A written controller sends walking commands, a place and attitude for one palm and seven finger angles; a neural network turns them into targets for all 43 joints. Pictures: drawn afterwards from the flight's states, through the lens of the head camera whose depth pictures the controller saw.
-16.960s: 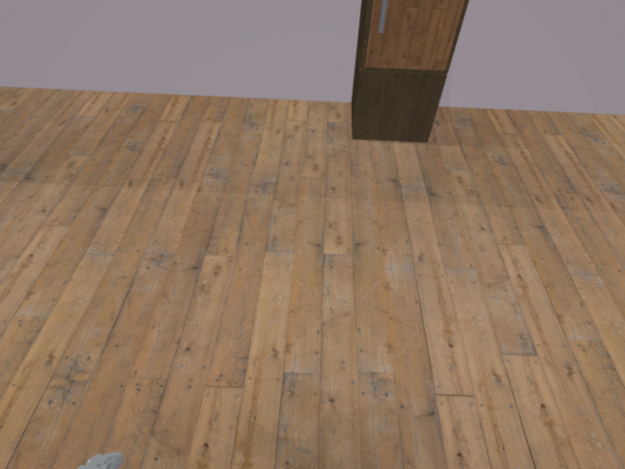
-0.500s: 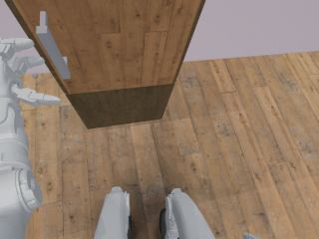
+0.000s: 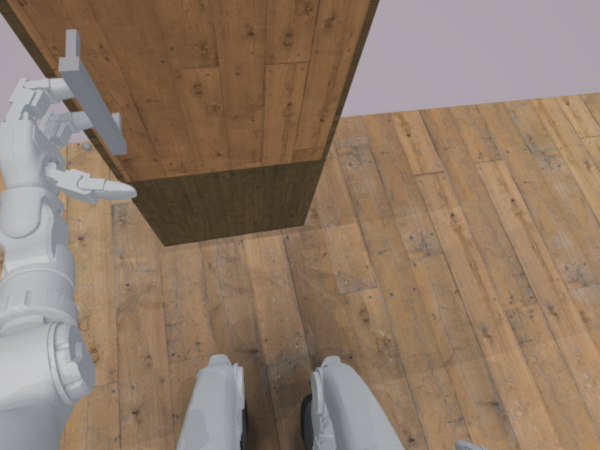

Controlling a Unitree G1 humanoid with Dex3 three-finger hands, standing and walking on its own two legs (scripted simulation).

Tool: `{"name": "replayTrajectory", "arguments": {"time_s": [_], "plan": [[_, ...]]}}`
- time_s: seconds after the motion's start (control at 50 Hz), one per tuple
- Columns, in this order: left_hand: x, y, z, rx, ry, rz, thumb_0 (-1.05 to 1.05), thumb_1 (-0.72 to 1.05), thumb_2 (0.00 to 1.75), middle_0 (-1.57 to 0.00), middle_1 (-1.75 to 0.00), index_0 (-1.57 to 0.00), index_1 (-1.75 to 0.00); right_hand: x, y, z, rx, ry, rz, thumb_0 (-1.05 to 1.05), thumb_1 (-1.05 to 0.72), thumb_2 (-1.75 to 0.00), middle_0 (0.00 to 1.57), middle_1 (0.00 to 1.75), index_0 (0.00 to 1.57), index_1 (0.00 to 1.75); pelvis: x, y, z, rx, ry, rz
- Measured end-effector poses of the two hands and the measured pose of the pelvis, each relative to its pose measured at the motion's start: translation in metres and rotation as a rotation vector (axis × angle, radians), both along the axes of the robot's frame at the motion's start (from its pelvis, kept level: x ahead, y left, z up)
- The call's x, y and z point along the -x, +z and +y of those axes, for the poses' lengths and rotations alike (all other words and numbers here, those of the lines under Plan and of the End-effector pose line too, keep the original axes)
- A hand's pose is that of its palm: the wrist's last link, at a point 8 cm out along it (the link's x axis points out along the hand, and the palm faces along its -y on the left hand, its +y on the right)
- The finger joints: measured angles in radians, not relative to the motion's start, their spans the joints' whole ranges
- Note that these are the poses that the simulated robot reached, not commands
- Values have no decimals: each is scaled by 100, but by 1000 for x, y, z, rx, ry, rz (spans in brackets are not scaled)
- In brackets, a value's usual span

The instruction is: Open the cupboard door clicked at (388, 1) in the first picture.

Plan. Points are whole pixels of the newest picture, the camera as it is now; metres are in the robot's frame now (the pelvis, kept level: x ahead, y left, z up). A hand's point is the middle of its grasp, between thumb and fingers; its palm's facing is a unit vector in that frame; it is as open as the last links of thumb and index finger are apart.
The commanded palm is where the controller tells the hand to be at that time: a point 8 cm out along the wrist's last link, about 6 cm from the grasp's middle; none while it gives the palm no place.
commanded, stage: slide the fingers in behind the handle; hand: left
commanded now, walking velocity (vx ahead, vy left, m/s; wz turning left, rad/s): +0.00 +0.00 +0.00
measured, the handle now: (98, 99) +0.54 +0.24 +0.04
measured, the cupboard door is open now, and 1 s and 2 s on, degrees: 0 0 3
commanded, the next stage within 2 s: close the thumb around the handle in 0.88 s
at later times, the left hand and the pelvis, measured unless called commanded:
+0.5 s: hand (120, 143) +0.49 +0.21 +0.03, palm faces +0.18 -0.98 -0.02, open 14.0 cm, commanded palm +0.46 +0.24 +0.03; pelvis +0.00 +0.00 +0.00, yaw +0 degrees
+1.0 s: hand (121, 142) +0.49 +0.21 +0.03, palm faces +0.18 -0.98 -0.01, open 14.0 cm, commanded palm +0.46 +0.25 +0.03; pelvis +0.00 -0.01 +0.00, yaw +0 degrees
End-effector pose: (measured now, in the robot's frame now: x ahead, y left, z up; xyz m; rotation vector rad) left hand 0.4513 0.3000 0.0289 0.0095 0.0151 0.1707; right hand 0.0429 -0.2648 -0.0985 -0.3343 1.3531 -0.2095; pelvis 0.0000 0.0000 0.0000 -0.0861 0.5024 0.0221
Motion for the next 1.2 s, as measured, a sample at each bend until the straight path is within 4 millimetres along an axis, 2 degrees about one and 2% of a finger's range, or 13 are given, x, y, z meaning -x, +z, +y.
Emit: {"name": "replayTrajectory", "arguments": {"time_s": [0.3, 0.6, 1.04, 1.2], "plan": [[-8, 3, -30, -1, -8, -10, -1, -50, 30, -30, -120, -30, -120, -5, 0, 3, -24, -6, -17, 0, -90, -90, 20, 30, 20, 30, -2, 3, 1, -7, -3, -6], [-12, -1, -41, -5, 1, -14, -1, -50, 30, -30, -120, -30, -120, 4, -5, 0, -26, -15, 10, 0, -90, -90, 20, 30, 20, 30, -1, -1, -3, -12, -2, 0], [-6, -1, -37, -1, 8, -1, -1, -49, 31, -30, -120, -30, -120, -2, -2, -4, -25, -15, -7, 0, -90, -90, 20, 30, 20, 30, -2, 2, -6, -16, -5, -7], [-4, -1, -32, -1, 13, -13, -1, -29, 40, -32, -123, -31, -122, -5, -2, -3, -19, -5, -14, 0, -90, -90, 20, 30, 20, 30, -1, 1, -4, -11, -2, -6]]}}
